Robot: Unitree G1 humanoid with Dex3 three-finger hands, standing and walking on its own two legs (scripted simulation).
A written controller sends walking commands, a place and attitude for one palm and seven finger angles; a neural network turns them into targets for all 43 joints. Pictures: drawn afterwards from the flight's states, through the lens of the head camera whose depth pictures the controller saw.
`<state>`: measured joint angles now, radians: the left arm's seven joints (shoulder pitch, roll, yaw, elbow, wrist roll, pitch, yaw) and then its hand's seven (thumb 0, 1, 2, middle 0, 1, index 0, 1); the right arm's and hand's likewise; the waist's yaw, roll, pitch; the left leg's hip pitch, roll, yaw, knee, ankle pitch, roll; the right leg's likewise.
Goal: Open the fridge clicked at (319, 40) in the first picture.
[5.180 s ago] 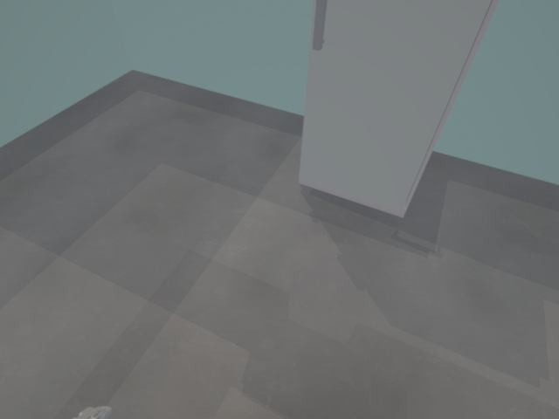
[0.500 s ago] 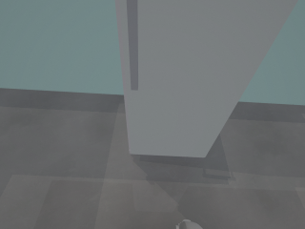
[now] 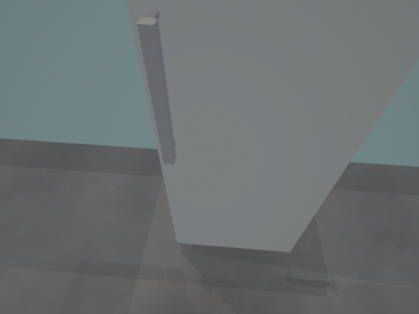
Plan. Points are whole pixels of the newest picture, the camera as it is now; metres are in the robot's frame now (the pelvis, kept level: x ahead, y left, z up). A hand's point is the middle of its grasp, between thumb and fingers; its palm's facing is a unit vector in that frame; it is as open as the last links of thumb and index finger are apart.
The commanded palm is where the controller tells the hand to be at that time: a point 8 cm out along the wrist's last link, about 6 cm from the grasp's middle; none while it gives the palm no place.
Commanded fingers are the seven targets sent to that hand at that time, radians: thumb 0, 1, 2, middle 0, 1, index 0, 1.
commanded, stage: come to a stop and stand still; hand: left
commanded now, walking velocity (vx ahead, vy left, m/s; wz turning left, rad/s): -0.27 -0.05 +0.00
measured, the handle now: (163, 100) +0.49 +0.14 +0.16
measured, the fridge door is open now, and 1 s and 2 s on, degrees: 0 0 0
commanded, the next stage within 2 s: look again from close up in 1.98 s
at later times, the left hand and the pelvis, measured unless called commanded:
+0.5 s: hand out of the picture +0.01 +0.14 -0.17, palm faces +0.05 -0.96 -0.27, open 7.4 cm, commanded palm none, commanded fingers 0.00 0.90 0.90 -0.20 -0.30 -0.20 -0.30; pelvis -0.04 -0.05 -0.02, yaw +1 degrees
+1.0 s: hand out of the picture -0.05 +0.10 -0.17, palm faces +0.03 -0.98 -0.19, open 7.3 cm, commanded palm none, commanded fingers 0.00 0.90 0.90 -0.20 -0.30 -0.20 -0.30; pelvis -0.05 -0.08 +0.00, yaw +1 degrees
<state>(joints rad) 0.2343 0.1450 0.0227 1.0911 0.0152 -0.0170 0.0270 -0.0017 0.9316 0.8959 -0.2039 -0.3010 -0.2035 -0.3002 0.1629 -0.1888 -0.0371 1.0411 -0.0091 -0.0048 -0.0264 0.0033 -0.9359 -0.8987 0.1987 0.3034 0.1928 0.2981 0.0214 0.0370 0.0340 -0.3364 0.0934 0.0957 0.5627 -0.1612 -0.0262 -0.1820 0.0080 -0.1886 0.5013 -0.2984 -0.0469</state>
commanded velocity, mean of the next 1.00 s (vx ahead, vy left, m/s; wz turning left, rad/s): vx -0.03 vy -0.01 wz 0.00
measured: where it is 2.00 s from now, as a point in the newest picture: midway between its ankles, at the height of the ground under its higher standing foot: outside the picture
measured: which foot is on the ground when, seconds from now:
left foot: down 0.00-0.28, up 0.30-0.46, down 0.48-1.00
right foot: down 0.00-0.06, up 0.08-0.28, down 0.30-1.00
